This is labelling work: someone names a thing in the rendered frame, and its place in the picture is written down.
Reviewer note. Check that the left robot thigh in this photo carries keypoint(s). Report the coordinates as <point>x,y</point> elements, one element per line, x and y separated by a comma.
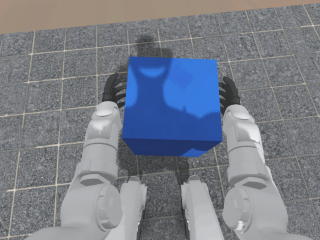
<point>133,200</point>

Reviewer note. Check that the robot left forearm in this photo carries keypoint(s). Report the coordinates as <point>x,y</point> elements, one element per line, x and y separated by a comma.
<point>98,161</point>

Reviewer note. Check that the right robot upper arm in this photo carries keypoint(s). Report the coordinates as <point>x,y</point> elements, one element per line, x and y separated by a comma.
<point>255,214</point>

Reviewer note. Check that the robot right forearm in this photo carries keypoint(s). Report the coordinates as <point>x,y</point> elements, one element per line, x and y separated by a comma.
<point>247,165</point>

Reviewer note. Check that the left robot upper arm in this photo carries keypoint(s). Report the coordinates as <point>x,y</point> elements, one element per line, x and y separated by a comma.
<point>87,213</point>

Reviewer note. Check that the left robot hand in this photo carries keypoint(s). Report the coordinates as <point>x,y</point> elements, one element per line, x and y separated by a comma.
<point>110,91</point>

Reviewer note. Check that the right robot hand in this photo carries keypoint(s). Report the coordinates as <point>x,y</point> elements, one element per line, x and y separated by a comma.
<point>231,95</point>

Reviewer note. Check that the carton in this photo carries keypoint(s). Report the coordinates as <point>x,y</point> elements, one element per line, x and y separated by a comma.
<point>172,106</point>

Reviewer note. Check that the left robot foot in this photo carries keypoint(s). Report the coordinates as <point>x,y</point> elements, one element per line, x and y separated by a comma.
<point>140,224</point>

